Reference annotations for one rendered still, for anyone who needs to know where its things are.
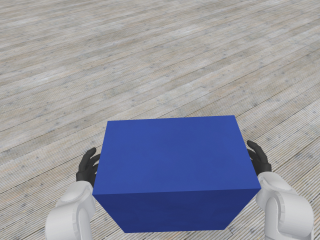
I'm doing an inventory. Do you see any robot right hand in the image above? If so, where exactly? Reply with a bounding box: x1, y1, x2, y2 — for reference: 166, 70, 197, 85
247, 140, 272, 176

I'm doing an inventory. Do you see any robot left hand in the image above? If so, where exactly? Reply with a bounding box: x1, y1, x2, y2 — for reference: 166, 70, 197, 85
76, 147, 101, 188

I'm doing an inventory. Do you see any carton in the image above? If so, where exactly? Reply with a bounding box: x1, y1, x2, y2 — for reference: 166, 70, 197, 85
92, 115, 261, 233

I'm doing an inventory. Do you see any robot right forearm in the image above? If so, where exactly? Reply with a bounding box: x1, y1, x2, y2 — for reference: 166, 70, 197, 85
255, 171, 315, 240

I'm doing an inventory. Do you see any robot left forearm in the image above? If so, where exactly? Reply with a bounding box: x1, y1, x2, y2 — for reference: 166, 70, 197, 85
44, 180, 96, 240

